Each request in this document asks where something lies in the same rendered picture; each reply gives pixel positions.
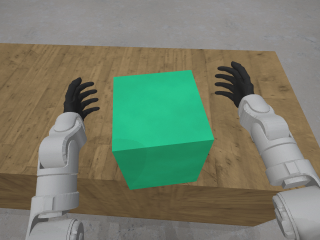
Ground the carton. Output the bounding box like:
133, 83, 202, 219
112, 70, 215, 190

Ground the robot right upper arm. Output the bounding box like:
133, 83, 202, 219
272, 185, 320, 240

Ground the left robot forearm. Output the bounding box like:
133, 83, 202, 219
25, 112, 87, 240

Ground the robot right hand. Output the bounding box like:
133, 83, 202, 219
214, 61, 254, 108

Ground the right robot forearm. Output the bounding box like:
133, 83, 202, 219
237, 94, 320, 189

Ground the robot left upper arm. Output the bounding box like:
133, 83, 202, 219
28, 218, 84, 240

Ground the pedestal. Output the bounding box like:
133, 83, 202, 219
0, 43, 320, 227

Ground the robot left hand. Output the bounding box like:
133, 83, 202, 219
63, 77, 100, 121

